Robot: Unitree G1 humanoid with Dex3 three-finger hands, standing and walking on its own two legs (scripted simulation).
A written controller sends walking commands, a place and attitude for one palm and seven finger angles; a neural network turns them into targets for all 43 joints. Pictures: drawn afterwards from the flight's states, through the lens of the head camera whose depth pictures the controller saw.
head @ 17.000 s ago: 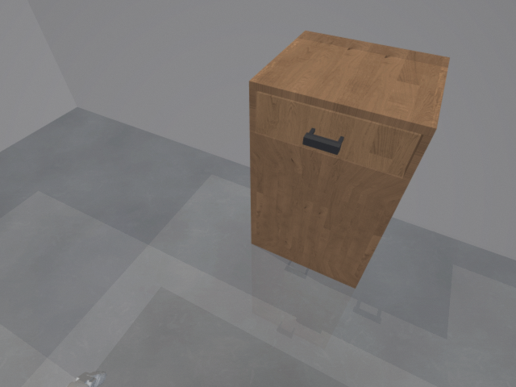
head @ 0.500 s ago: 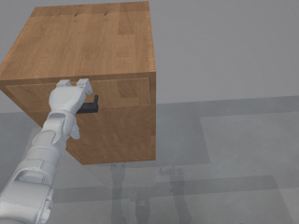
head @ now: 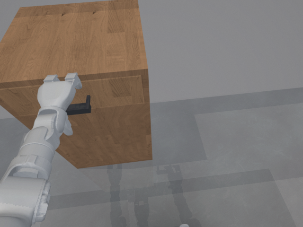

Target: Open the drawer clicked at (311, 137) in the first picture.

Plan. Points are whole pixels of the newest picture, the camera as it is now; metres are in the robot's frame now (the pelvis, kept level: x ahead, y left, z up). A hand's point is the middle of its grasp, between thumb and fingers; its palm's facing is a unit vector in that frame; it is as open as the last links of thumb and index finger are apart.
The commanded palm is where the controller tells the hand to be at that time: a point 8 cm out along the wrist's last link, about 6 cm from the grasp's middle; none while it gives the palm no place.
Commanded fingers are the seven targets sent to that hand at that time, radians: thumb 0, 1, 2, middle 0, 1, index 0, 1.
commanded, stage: re-aim the fingers above the handle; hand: left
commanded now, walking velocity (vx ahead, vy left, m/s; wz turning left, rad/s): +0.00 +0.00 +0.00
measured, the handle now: (75, 104) +0.50 +0.25 -0.03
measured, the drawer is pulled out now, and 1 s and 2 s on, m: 0.00 0.00 0.00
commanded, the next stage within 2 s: lower the fingers behind the handle in 1.38 s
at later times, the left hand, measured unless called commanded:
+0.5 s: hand (73, 104) +0.46 +0.23 +0.03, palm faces +0.00 -0.01 -1.00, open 13.7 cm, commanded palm +0.43 +0.26 +0.09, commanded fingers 0.00 -0.50 0.30 -0.30 -1.20 -0.30 -1.20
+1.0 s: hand (67, 103) +0.46 +0.24 +0.04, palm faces +0.07 -0.05 -1.00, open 13.8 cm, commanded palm +0.42 +0.26 +0.09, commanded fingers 0.00 -0.50 0.30 -0.30 -1.20 -0.30 -1.20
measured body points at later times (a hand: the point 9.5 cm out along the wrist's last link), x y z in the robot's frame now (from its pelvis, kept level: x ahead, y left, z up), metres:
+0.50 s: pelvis +0.00 +0.01 +0.00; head +0.08 -0.01 +0.44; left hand +0.45 +0.22 +0.08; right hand +0.05 -0.26 -0.14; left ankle -0.03 +0.11 -0.71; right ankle +0.00 -0.12 -0.71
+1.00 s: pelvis +0.00 +0.01 -0.01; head +0.09 +0.00 +0.44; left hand +0.45 +0.24 +0.09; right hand +0.06 -0.28 -0.13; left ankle -0.03 +0.11 -0.71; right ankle +0.00 -0.12 -0.71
